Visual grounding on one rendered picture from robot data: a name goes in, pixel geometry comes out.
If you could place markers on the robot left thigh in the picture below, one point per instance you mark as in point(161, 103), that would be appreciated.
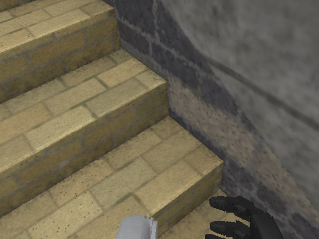
point(137, 226)

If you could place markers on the robot right hand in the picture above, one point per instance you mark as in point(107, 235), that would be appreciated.
point(262, 225)

